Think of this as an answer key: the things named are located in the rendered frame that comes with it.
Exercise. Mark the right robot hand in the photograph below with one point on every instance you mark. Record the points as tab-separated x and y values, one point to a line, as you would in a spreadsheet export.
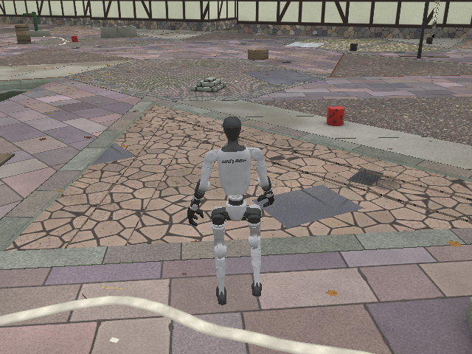
270	200

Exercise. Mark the left robot hand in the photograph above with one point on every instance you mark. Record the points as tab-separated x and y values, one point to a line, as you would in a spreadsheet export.
190	215

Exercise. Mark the robot left forearm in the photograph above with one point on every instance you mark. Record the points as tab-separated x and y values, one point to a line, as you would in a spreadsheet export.
197	197

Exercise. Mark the robot right forearm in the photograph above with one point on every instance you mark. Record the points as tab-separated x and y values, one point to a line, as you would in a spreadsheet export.
267	189

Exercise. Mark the robot torso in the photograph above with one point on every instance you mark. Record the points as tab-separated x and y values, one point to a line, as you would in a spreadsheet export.
235	177

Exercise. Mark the humanoid robot head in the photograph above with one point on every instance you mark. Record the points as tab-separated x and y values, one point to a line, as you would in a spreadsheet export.
232	127

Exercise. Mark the robot right upper arm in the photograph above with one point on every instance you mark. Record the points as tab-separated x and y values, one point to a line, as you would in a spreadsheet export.
260	165

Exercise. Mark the robot left upper arm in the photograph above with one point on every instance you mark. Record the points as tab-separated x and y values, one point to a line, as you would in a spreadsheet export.
206	169

